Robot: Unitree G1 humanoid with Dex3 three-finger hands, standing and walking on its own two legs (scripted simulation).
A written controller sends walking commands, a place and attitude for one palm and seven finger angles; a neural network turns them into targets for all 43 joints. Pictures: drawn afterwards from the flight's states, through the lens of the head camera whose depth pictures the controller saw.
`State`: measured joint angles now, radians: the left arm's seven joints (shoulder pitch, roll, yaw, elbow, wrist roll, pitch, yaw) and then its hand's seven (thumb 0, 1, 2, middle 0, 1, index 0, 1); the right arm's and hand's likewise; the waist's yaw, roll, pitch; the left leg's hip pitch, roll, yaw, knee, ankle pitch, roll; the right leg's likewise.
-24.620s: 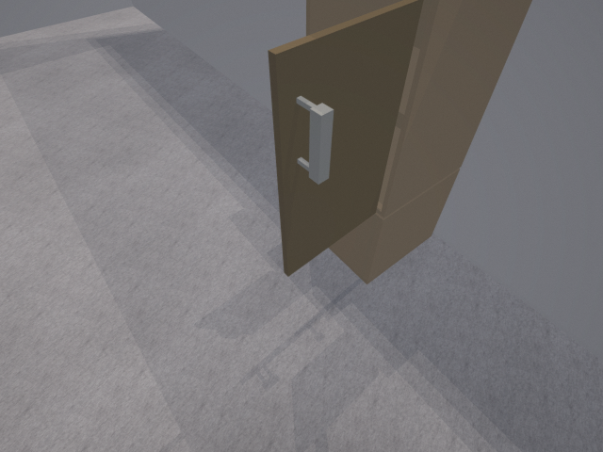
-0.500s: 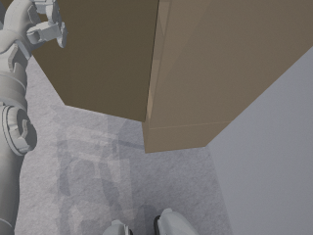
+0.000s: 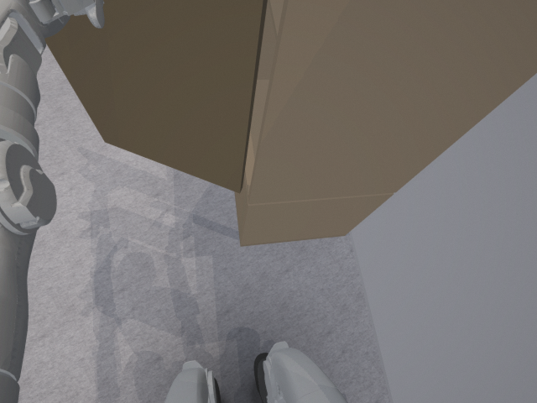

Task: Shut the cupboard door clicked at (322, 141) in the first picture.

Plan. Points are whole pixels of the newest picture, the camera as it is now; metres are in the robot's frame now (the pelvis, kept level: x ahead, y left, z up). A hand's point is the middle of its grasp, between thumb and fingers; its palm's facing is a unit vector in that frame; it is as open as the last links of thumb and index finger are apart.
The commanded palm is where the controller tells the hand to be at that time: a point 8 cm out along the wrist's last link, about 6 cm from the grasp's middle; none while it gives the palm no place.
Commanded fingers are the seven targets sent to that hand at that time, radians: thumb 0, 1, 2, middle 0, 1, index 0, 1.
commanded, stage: pull the fist back off the door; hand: left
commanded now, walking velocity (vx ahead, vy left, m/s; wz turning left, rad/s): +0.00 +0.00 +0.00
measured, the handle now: out of the picture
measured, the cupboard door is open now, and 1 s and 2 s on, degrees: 62 59 59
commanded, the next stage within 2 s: draw the hand back to the body in 0.80 s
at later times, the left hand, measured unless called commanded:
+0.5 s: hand (94, 16) +0.57 +0.12 +0.16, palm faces +0.04 -1.00 +0.00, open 3.1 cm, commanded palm +0.52 +0.16 +0.16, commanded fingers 0.00 0.90 0.90 -1.30 -1.50 -1.30 -1.50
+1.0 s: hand (87, 50) +0.50 +0.12 +0.17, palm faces +0.03 -1.00 +0.01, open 3.1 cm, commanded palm +0.46 +0.18 +0.17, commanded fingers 0.00 0.90 0.90 -1.30 -1.50 -1.30 -1.50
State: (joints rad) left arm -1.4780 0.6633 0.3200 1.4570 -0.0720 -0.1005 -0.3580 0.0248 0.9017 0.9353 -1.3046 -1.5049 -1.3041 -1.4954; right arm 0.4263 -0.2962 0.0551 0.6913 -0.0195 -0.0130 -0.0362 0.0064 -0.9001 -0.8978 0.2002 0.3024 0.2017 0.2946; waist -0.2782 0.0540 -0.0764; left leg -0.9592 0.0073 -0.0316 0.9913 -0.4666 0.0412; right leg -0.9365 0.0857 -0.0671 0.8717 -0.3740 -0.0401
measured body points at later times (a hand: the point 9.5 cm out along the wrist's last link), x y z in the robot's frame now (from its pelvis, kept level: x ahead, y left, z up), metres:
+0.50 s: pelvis +0.02 +0.00 +0.03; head +0.13 +0.00 +0.47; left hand +0.56 +0.17 +0.16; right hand -0.06 -0.25 -0.08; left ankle -0.01 +0.09 -0.68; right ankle +0.01 -0.10 -0.68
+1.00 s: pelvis -0.01 +0.00 +0.03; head +0.07 +0.01 +0.47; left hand +0.50 +0.17 +0.17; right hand +0.04 -0.25 -0.09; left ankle -0.01 +0.09 -0.68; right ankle +0.01 -0.10 -0.68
